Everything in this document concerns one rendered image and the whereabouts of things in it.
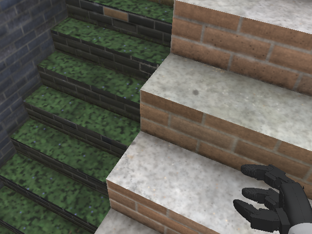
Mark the right robot hand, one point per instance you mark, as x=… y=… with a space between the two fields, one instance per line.
x=287 y=208

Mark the robot right forearm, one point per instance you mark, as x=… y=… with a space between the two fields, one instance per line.
x=301 y=228

